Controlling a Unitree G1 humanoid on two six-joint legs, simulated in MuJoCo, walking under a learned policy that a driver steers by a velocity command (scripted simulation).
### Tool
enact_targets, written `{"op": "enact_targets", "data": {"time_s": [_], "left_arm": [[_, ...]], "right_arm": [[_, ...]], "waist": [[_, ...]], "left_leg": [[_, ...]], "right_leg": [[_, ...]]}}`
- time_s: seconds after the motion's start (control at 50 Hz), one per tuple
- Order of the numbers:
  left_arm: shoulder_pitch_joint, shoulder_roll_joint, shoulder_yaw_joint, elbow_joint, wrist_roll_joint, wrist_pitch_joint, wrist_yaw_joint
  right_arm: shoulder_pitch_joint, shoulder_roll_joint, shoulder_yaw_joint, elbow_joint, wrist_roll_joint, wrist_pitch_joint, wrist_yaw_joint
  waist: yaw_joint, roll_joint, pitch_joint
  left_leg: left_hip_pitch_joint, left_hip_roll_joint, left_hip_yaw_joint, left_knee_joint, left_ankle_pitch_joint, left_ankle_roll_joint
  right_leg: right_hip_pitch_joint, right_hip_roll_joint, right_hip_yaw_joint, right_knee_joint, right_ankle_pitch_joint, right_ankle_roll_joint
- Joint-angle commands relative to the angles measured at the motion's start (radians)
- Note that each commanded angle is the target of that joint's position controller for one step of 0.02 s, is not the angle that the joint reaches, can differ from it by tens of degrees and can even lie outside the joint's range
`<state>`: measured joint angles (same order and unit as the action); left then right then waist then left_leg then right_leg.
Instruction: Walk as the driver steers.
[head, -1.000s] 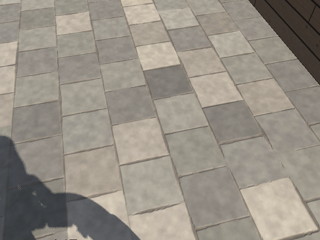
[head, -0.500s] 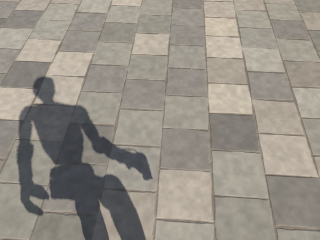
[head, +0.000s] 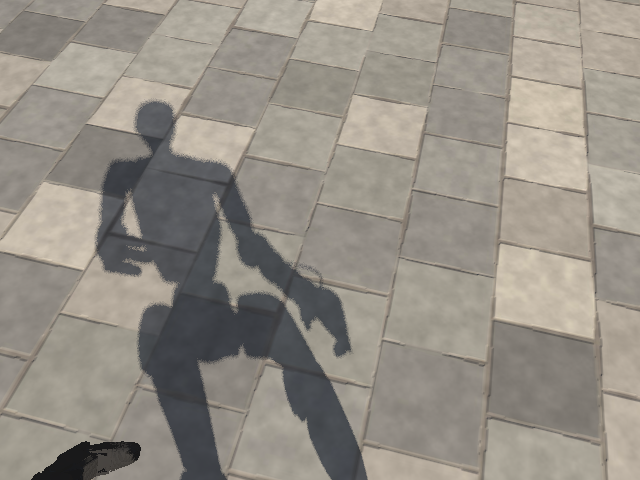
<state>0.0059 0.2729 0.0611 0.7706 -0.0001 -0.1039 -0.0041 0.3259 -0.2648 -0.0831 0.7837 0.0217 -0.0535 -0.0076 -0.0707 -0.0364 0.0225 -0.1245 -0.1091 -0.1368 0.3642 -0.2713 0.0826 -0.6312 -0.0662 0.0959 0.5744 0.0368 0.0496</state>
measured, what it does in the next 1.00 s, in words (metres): walks ahead: right foot, then left foot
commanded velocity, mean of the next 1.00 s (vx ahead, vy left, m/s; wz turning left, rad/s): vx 0.37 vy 0.00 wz -0.06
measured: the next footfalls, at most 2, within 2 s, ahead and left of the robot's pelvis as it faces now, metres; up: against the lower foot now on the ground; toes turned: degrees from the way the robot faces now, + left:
right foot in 0.10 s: +0.25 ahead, -0.14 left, +0.00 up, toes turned +7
left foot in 0.58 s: +0.44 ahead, +0.15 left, +0.00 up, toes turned +5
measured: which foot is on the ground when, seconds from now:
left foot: down 0.00-0.12, up 0.14-0.56, down 0.58-1.00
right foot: up 0.00-0.08, down 0.10-0.58, up 0.60-1.00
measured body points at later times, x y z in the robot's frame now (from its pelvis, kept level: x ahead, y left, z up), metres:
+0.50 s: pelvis +0.26 -0.01 +0.00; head +0.30 -0.01 +0.45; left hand +0.20 +0.26 -0.13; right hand +0.53 -0.20 -0.08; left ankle +0.38 +0.16 -0.71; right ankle +0.21 -0.15 -0.74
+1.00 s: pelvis +0.42 +0.02 -0.01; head +0.46 +0.00 +0.44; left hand +0.65 +0.26 -0.09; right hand +0.50 -0.29 -0.12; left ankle +0.40 +0.15 -0.74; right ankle +0.48 -0.10 -0.73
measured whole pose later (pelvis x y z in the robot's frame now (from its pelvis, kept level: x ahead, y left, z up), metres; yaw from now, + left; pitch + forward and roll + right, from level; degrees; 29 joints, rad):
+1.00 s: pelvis +0.42 +0.02 -0.01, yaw -9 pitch +2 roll +2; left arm 0.11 0.30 0.08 0.65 -0.01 0.04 -0.04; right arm 0.18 -0.30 -0.09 0.77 0.02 -0.03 -0.02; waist -0.03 -0.01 0.04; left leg -0.18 0.08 0.23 0.47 -0.30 -0.02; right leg -0.47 -0.05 -0.04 0.64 -0.19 -0.01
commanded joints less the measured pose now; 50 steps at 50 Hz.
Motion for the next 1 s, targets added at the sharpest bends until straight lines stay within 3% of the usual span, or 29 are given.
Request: {"op": "enact_targets", "data": {"time_s": [0.02, 0.06, 0.08, 0.1, 0.12, 0.14, 0.16, 0.18, 0.2, 0.22, 0.26, 0.32, 0.36, 0.42, 0.48, 0.52, 0.54, 0.56, 0.58, 0.6, 0.62, 0.64, 0.68, 0.7, 0.76, 0.82, 0.88, 0.94, 1.0], "left_arm": [[-0.091, 0.098, 0.02, -0.094, -0.009, -0.025, -0.012], [-0.054, 0.123, 0.03, -0.093, -0.011, -0.038, -0.018], [0.015, 0.134, 0.038, -0.075, -0.01, -0.045, -0.017], [0.124, 0.167, 0.053, -0.053, 0.004, -0.05, -0.012], [0.289, 0.227, 0.068, -0.039, 0.016, -0.049, -0.003], [0.362, 0.285, 0.083, 0.0, 0.021, -0.034, -0.01], [0.329, 0.181, 0.059, -0.025, -0.001, -0.029, -0.014], [0.285, 0.124, 0.043, -0.038, -0.004, -0.02, -0.009], [0.233, 0.113, 0.035, -0.045, 0.006, -0.012, -0.008], [0.202, 0.095, 0.03, -0.038, 0.011, -0.007, -0.007], [0.213, 0.08, 0.022, -0.012, 0.017, -0.015, -0.013], [0.233, 0.117, 0.03, 0.014, -0.004, -0.021, -0.018], [0.238, 0.14, 0.035, 0.017, -0.014, -0.012, -0.014], [0.28, 0.171, 0.043, 0.029, -0.024, 0.004, -0.009], [0.346, 0.183, 0.045, 0.051, -0.034, 0.019, -0.006], [0.351, 0.19, 0.046, 0.057, -0.038, 0.029, -0.002], [0.341, 0.188, 0.044, 0.057, -0.038, 0.033, 0.001], [0.34, 0.165, 0.036, 0.056, -0.031, 0.036, 0.003], [0.326, 0.113, 0.017, 0.033, -0.014, 0.033, 0.004], [0.412, 0.02, -0.01, 0.004, 0.001, 0.021, 0.009], [0.427, 0.08, 0.001, -0.003, -0.019, 0.014, 0.012], [0.384, 0.146, 0.023, -0.004, -0.034, 0.024, 0.015], [0.334, 0.136, 0.031, -0.008, -0.023, 0.058, 0.021], [0.342, 0.124, 0.036, -0.009, -0.021, 0.079, 0.022], [0.321, 0.076, 0.031, -0.044, -0.019, 0.118, 0.022], [0.255, 0.059, 0.024, -0.085, -0.011, 0.124, 0.008], [0.186, 0.07, 0.027, -0.123, -0.01, 0.126, -0.016], [0.134, 0.098, 0.04, -0.167, -0.01, 0.14, -0.034], [0.171, 0.121, 0.059, -0.175, -0.008, 0.145, -0.035]], "right_arm": [[0.035, -0.151, -0.038, -0.045, 0.006, -0.003, -0.009], [0.025, -0.155, -0.04, -0.053, 0.001, 0.003, -0.015], [0.008, -0.145, -0.036, -0.062, 0.0, 0.006, -0.016], [-0.006, -0.11, -0.023, -0.076, -0.004, 0.004, -0.014], [-0.001, -0.057, -0.002, -0.101, -0.022, 0.001, -0.011], [0.15, -0.017, 0.01, -0.127, 0.015, -0.009, -0.01], [0.137, -0.129, -0.007, -0.097, 0.024, -0.007, -0.013], [0.028, -0.177, -0.02, -0.112, 0.016, 0.0, -0.012], [-0.021, -0.165, -0.021, -0.122, 0.005, 0.005, -0.013], [-0.052, -0.152, -0.023, -0.134, -0.005, 0.006, -0.01], [-0.03, -0.094, -0.014, -0.134, 0.003, 0.008, -0.001], [-0.074, -0.058, 0.002, -0.158, -0.013, 0.004, 0.001], [-0.143, -0.047, 0.013, -0.176, -0.022, -0.011, 0.006], [-0.242, -0.036, 0.024, -0.19, -0.012, -0.029, 0.02], [-0.313, -0.061, 0.019, -0.212, -0.001, -0.04, 0.03], [-0.299, -0.09, 0.008, -0.214, 0.003, -0.049, 0.034], [-0.252, -0.104, -0.001, -0.2, 0.001, -0.052, 0.033], [-0.163, -0.139, -0.02, -0.172, -0.012, -0.053, 0.024], [-0.034, -0.2, -0.039, -0.16, -0.041, -0.054, 0.012], [0.037, -0.288, -0.056, -0.163, -0.066, -0.037, 0.0], [0.063, -0.241, -0.045, -0.157, -0.059, -0.027, 0.004], [0.017, -0.181, -0.026, -0.158, -0.046, -0.024, 0.006], [-0.098, -0.103, -0.002, -0.156, -0.032, -0.02, 0.013], [-0.146, -0.091, 0.0, -0.153, -0.032, -0.021, 0.014], [-0.211, -0.125, -0.015, -0.139, -0.047, -0.028, 0.004], [-0.219, -0.145, -0.025, -0.122, -0.037, -0.021, -0.016], [-0.216, -0.171, -0.034, -0.107, -0.024, -0.005, -0.024], [-0.202, -0.199, -0.044, -0.092, -0.004, 0.009, -0.017], [-0.195, -0.197, -0.047, -0.076, 0.016, 0.02, -0.014]], "waist": [[0.003, 0.139, -0.028], [0.032, 0.168, -0.035], [0.072, 0.179, -0.056], [0.126, 0.164, -0.132], [0.187, 0.045, -0.277], [0.109, -0.334, -0.381], [0.133, -0.204, -0.299], [0.159, -0.102, -0.176], [0.138, -0.028, -0.105], [0.119, -0.024, -0.053], [0.089, -0.063, -0.036], [0.071, -0.051, -0.019], [0.087, -0.032, -0.017], [0.12, -0.038, -0.009], [0.141, -0.058, -0.006], [0.112, -0.076, -0.014], [0.075, -0.074, -0.032], [0.032, -0.063, -0.078], [-0.029, -0.007, -0.195], [-0.011, 0.25, -0.328], [-0.019, 0.309, -0.405], [-0.009, 0.221, -0.291], [0.046, 0.156, -0.162], [0.08, 0.172, -0.123], [0.116, 0.175, -0.078], [0.103, 0.154, -0.09], [0.081, 0.149, -0.097], [0.068, 0.15, -0.087], [0.097, 0.124, -0.098]], "left_leg": [[-0.041, 0.233, -0.208, -0.032, 0.187, 0.125], [-0.002, 0.252, -0.265, 0.03, 0.204, 0.112], [-0.007, 0.232, -0.268, 0.082, 0.239, 0.095], [-0.052, 0.181, -0.232, 0.215, 0.279, 0.063], [-0.194, 0.108, -0.134, 0.505, 0.115, 0.02], [-0.551, -0.001, -0.035, 0.806, -0.34, -0.036], [-0.666, 0.085, -0.067, 0.934, -0.307, -0.047], [-0.695, 0.117, -0.039, 0.96, -0.209, -0.052], [-0.654, 0.153, -0.009, 0.939, -0.136, -0.057], [-0.631, 0.181, -0.007, 0.893, -0.091, -0.058], [-0.544, 0.202, 0.004, 0.823, -0.061, -0.052], [-0.561, 0.218, 0.053, 0.667, -0.027, -0.065], [-0.542, 0.221, 0.08, 0.516, 0.067, -0.078], [-0.439, 0.178, 0.114, 0.311, 0.199, -0.097], [-0.383, 0.145, 0.118, 0.207, 0.221, -0.1], [-0.307, 0.136, 0.108, 0.139, 0.2, -0.08], [-0.216, 0.13, 0.116, 0.096, 0.21, -0.064], [-0.065, 0.125, 0.12, 0.067, 0.221, -0.04], [0.159, 0.256, 0.013, 0.099, 0.341, 0.013], [0.475, 0.528, -0.288, 0.129, 0.571, 0.144], [0.456, 0.577, -0.454, 0.068, 0.592, 0.209], [0.363, 0.535, -0.315, 0.068, 0.628, 0.186], [0.152, 0.447, -0.106, 0.029, 0.678, 0.142], [0.047, 0.422, -0.042, -0.01, 0.654, 0.128], [-0.092, 0.412, 0.072, -0.101, 0.623, 0.145], [-0.077, 0.406, 0.163, -0.11, 0.586, 0.135], [-0.06, 0.41, 0.22, -0.096, 0.534, 0.117], [-0.01, 0.439, 0.223, -0.033, 0.479, 0.094], [-0.007, 0.405, 0.265, 0.135, 0.443, 0.024]], "right_leg": [[0.131, 0.057, -0.027, -0.079, 0.005, -0.015], [0.182, 0.062, -0.026, -0.102, -0.085, -0.041], [0.272, 0.068, -0.043, -0.138, -0.091, -0.062], [0.453, 0.026, -0.018, -0.136, -0.087, -0.099], [0.723, -0.153, 0.155, -0.115, -0.127, -0.161], [1.006, -0.359, 0.637, -0.223, -0.36, -0.316], [0.961, -0.354, 0.673, -0.263, -0.563, -0.29], [0.836, -0.313, 0.504, -0.275, -0.539, -0.246], [0.704, -0.272, 0.379, -0.293, -0.41, -0.225], [0.61, -0.237, 0.292, -0.316, -0.311, -0.222], [0.506, -0.18, 0.194, -0.364, -0.225, -0.232], [0.489, -0.176, 0.139, -0.409, -0.096, -0.284], [0.487, -0.159, 0.094, -0.417, -0.031, -0.286], [0.458, -0.121, 0.033, -0.405, -0.011, -0.26], [0.491, -0.146, 0.068, -0.366, -0.044, -0.246], [0.506, -0.166, 0.108, -0.32, -0.084, -0.222], [0.49, -0.157, 0.104, -0.275, -0.075, -0.202], [0.461, -0.104, 0.073, -0.159, 0.028, -0.169], [0.351, -0.034, 0.02, 0.079, -0.049, -0.117], [0.018, 0.085, -0.084, 0.438, -0.481, -0.039], [-0.072, 0.087, 0.005, 0.612, -0.69, -0.023], [-0.12, 0.045, 0.022, 0.688, -0.652, -0.016], [-0.093, -0.008, -0.02, 0.656, -0.557, -0.002], [-0.034, -0.03, -0.022, 0.618, -0.517, 0.003], [0.041, -0.023, -0.054, 0.539, -0.396, 0.023], [0.082, -0.028, -0.068, 0.366, -0.254, 0.01], [0.149, -0.015, -0.1, 0.227, -0.182, -0.011], [0.166, -0.001, -0.121, 0.138, -0.249, -0.042], [0.305, 0.055, -0.166, -0.06, -0.166, -0.098]]}}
